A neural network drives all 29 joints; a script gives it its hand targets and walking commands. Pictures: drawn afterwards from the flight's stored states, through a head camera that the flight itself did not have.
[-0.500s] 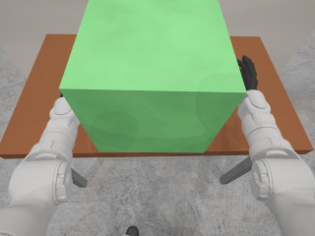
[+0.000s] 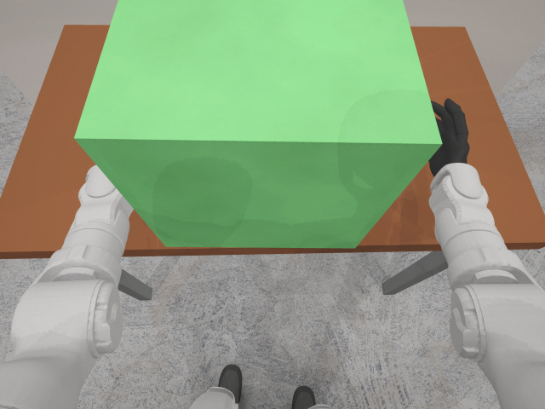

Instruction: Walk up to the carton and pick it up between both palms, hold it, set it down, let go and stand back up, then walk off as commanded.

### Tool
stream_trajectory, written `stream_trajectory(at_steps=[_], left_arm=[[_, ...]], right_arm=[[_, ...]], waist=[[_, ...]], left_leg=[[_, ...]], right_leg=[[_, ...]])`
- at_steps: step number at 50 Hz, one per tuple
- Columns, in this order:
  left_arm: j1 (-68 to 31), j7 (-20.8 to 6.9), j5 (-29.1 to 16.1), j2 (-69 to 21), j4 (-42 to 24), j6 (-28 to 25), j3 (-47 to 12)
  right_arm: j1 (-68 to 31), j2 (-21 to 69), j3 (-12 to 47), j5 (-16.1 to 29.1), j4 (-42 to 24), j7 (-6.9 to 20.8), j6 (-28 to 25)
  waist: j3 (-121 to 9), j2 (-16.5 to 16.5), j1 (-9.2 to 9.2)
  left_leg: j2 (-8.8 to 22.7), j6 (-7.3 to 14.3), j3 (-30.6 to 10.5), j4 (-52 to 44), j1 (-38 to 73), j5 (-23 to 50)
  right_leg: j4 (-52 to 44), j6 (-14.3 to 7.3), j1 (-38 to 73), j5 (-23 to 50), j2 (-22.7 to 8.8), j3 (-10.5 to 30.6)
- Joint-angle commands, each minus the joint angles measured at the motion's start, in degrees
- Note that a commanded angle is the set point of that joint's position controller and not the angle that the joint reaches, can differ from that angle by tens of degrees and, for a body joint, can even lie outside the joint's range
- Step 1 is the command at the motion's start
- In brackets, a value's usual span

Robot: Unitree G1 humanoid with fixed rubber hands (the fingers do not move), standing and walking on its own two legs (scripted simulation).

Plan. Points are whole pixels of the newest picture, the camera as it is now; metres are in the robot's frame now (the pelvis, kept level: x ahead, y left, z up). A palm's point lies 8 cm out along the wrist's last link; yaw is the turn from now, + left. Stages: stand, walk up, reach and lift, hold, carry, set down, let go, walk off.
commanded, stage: set down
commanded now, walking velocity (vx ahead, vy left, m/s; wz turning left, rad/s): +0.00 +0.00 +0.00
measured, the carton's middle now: (262, 120) +0.50 +0.04 +0.06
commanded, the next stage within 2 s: none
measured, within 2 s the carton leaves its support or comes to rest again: neither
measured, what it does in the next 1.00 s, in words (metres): shifts its weight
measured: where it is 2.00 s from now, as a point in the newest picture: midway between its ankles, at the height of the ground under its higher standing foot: outside the picture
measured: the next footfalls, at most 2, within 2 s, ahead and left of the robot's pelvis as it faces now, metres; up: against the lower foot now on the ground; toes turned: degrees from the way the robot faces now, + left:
none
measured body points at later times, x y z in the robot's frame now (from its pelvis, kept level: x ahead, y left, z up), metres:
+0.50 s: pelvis -0.03 +0.00 +0.00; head +0.09 +0.01 +0.43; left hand +0.37 +0.27 +0.03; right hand +0.39 -0.26 +0.03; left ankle +0.02 +0.12 -0.73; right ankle -0.03 -0.12 -0.73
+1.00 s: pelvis -0.05 +0.01 +0.00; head +0.01 +0.02 +0.45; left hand +0.28 +0.29 +0.03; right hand +0.28 -0.25 +0.03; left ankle +0.02 +0.12 -0.73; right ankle -0.03 -0.12 -0.73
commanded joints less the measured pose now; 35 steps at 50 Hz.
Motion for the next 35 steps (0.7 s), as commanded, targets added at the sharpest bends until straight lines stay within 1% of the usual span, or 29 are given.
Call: stream_trajectory(at_steps=[1,2,3,4,5,6,7,8,9,10,11,12,13,14,15,17,18,20,21,22,24,26,28,29,31,32,33,34,35], left_arm=[[-12.61,-0.12,-9.86,15.43,-20.7,-0.2,-2.79],[-7.35,-0.74,-7.74,15.14,-15.76,0.2,-0.56],[-2.16,-1.43,-8.61,12.96,-19.7,0.37,-2.53],[-3.7,-1.84,-7.78,16.23,-19.86,-0.73,-0.88],[-1.39,-2.12,-8.01,15.56,-21.4,-0.12,-0.87],[-4.11,-2.43,-8.18,17.71,-21.1,-0.85,0.9],[0.99,-3.02,-6.91,17.08,-22.31,-0.33,0.44],[-2.99,-2.86,-6.1,16.21,-21.89,-1.1,1.7],[-2.25,-3.29,-6.27,15.74,-17.41,-1.37,1.72],[-3.14,-3.17,-6.57,14.54,-19.17,-1.94,0.95],[6.88,-2.44,-5.6,14.09,-28.52,-1.29,-0.2],[-3.2,-2.03,-7.24,13.69,-24.13,-1.95,-0.97],[-1.03,-1.21,-6.86,13.1,-23.99,-1.98,0.01],[-2.04,-0.93,-8.59,13.66,-30.0,-1.49,-1.09],[2.01,-1.15,-8.26,12.83,-27.03,-2.02,-1.43],[-1.1,-0.89,-8.15,15.19,-29.33,-2.24,-0.65],[7.14,-0.7,-8.42,13.2,-33.59,-2.3,-2.44],[5.35,-0.71,-8.06,13.85,-32.84,-2.41,-1.28],[7.63,-0.44,-8.4,13.14,-35.62,-1.58,-1.58],[10.37,-0.77,-7.33,11.12,-35.55,-1.1,-2.52],[9.07,-0.5,-6.65,12.12,-32.78,-0.34,-0.92],[16.67,-0.9,-6.72,10.42,-37.47,0.18,-3.2],[14.46,-1.61,-6.96,9.17,-31.76,0.14,-3.12],[16.47,-1.15,-6.63,9.19,-37.27,0.0,-3.69],[15.86,-0.85,-7.14,8.69,-37.85,0.18,-4.49],[15.91,-0.51,-8.35,8.83,-40.62,0.51,-5.99],[13.49,-0.63,-8.08,9.04,-37.92,0.71,-5.64],[16.17,-0.31,-7.84,8.71,-40.59,1.19,-6.83],[14.6,-0.24,-7.9,7.88,-41.25,1.58,-6.27]], right_arm=[[-13.44,-14.5,5.63,4.09,-16.7,0.13,-4.35],[-9.52,-12.95,7.56,3.59,-16.98,-0.08,-4.21],[-4.54,-14.5,6.47,4.39,-20.33,0.39,-4.69],[-6.3,-11.94,10.87,4.52,-26.15,-0.23,-5.59],[-5.42,-14.49,7.63,4.97,-26.96,-0.52,-5.88],[-8.68,-12.8,10.03,5.0,-31.98,-1.21,-6.1],[-1.21,-13.98,8.82,5.28,-31.98,-0.8,-5.88],[-5.4,-12.74,9.11,4.3,-33.45,-1.32,-6.05],[-6.79,-13.74,9.49,3.49,-30.94,-1.29,-5.94],[-4.35,-14.82,8.43,4.23,-28.53,-0.63,-5.64],[3.47,-17.52,8.06,4.51,-28.64,0.37,-6.2],[-5.82,-16.82,7.69,4.4,-26.9,0.76,-5.73],[-2.64,-15.72,6.42,4.25,-27.36,1.67,-5.59],[-2.78,-17.4,5.87,4.84,-32.24,1.4,-5.68],[1.58,-16.24,6.06,4.59,-30.7,1.37,-5.7],[-0.04,-17.21,4.83,4.45,-32.09,1.43,-4.86],[6.31,-18.29,2.78,4.51,-31.08,2.14,-5.52],[4.8,-16.98,3.66,3.99,-32.29,1.87,-5.25],[6.47,-16.78,3.91,4.5,-35.23,1.7,-4.87],[8.49,-17.87,2.89,3.93,-30.96,2.15,-4.46],[8.3,-17.42,4.06,5.45,-35.83,2.42,-4.15],[15.63,-17.2,4.74,6.11,-35.16,2.83,-4.15],[12.01,-15.85,5.08,5.22,-32.68,2.78,-3.73],[14.48,-16.01,5.61,4.39,-33.62,3.04,-3.87],[13.83,-16.65,4.95,5.34,-36.39,3.08,-4.01],[15.17,-17.03,4.01,5.52,-37.05,3.41,-3.25],[14.68,-16.17,5.23,5.96,-36.4,3.34,-2.8],[15.66,-16.45,3.95,4.98,-37.6,3.55,-2.95],[14.68,-16.4,3.28,4.88,-38.23,3.15,-2.96]], waist=[[-51.59,4.25,6.62],[-50.27,2.2,6.24],[-49.87,-1.08,2.41],[-52.66,-3.33,5.37],[-50.25,-4.22,3.08],[-51.47,-6.28,6.05],[-49.42,-7.16,3.32],[-49.43,-6.41,5.16],[-44.57,-8.84,4.05],[-43.54,-6.56,3.34],[-45.14,-2.45,3.15],[-43.77,-0.68,5.3],[-45.71,-0.25,6.25],[-46.33,-1.59,4.58],[-46.06,-3.57,4.16],[-49.58,-2.8,3.91],[-48.36,-1.7,1.67],[-46.47,-1.76,3.41],[-46.39,-4.53,2.97],[-44.17,-2.09,2.34],[-45.65,-2.66,3.86],[-42.46,-2.63,2.3],[-37.56,-2.72,2.61],[-39.61,-0.78,3.2],[-35.58,-2.27,2.9],[-35.17,-2.1,1.39],[-33.87,-2.28,3.14],[-31.12,-1.75,1.94],[-30.16,-1.15,2.92]], left_leg=[[3.84,-2.46,3.99,12.91,43.84,53.3],[2.47,-2.11,4.78,12.16,39.81,48.87],[1.77,-1.58,3.82,10.44,37.03,43.95],[0.64,-0.54,4.53,10.06,31.57,40.48],[0.13,0.12,4.13,8.66,26.32,36.74],[-0.27,0.96,4.85,6.84,20.64,31.47],[-0.94,1.74,5.09,5.14,17.48,28.54],[-0.39,1.83,5.15,3.24,12.2,25.73],[-0.84,1.26,5.41,4.75,11.9,25.84],[-0.62,0.66,4.57,5.42,17.34,28.51],[0.45,-0.31,3.04,7.15,29.29,37.18],[1.6,-1.44,3.15,8.61,34.28,38.95],[1.71,-1.6,4.1,9.1,37.37,38.19],[1.49,-1.67,3.99,8.99,37.55,37.61],[0.99,-1.38,4.55,8.72,35.79,36.03],[0.32,-1.33,4.99,7.39,33.39,30.2],[0.72,-1.44,4.27,7.59,35.76,32.28],[0.41,-1.68,4.85,7.13,34.43,29.19],[0.3,-1.07,4.67,6.16,34.71,28.58],[0.47,-1.35,4.38,5.69,36.48,29.53],[-0.14,-1.4,4.97,5.31,35.52,26.24],[-0.03,-1.09,4.09,4.39,39.48,28.01],[-0.05,-1.47,4.59,4.55,39.08,24.05],[0.1,-1.69,4.13,3.89,41.36,24.34],[0.38,-1.65,3.82,3.51,41.78,19.46],[0.44,-1.25,3.36,2.81,42.51,17.44],[0.51,-0.96,3.33,1.83,41.38,13.41],[0.6,-1.05,2.93,1.35,43.21,13.2],[0.57,-1.29,3.04,1.29,42.36,11.47]], right_leg=[[-2.64,0.79,-8.76,21.56,2.95,-0.67],[-2.14,0.89,-0.79,27.99,2.33,0.3],[0.99,2.23,6.51,35.47,2.62,-1.12],[3.5,3.71,13.29,44.16,0.96,0.9],[5.51,4.32,16.48,49.96,0.34,1.23],[6.88,4.97,20.96,52.22,-0.6,2.48],[8.14,5.0,27.99,57.62,-0.74,2.82],[9.53,4.73,29.61,57.83,-1.53,3.71],[8.88,5.64,29.52,53.56,-0.54,2.92],[7.17,4.99,23.6,47.03,0.59,2.32],[5.7,4.46,17.84,46.75,1.6,1.25],[3.21,4.12,5.27,31.11,2.35,0.38],[0.95,2.67,3.22,24.49,2.66,0.27],[0.68,2.73,6.03,26.5,2.54,-0.25],[0.66,2.76,9.28,28.28,2.55,0.4],[1.06,3.02,13.89,26.1,2.11,0.82],[1.11,2.51,14.4,28.46,2.49,0.35],[0.12,2.79,13.58,22.41,1.99,0.17],[-0.35,2.83,16.17,24.28,1.96,0.39],[-0.52,2.29,15.74,24.42,2.16,0.35],[-0.49,2.86,18.45,22.23,1.6,0.77],[-1.33,2.8,19.73,24.52,1.56,1.34],[-2.64,2.37,16.63,16.91,1.18,0.8],[-2.37,2.16,18.71,17.59,1.2,0.71],[-3.74,2.21,16.84,11.65,1.4,0.35],[-4.24,2.09,16.33,10.59,1.12,0.48],[-5.27,2.19,15.32,6.2,0.49,1.52],[-5.25,2.07,15.35,6.73,0.07,0.97],[-5.21,1.62,15.48,5.18,0.34,0.86]])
